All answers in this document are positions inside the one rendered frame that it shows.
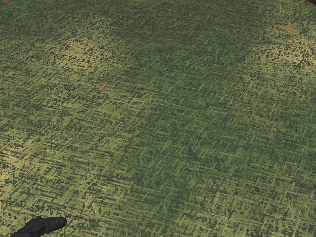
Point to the left robot hand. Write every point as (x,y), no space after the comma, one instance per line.
(39,226)

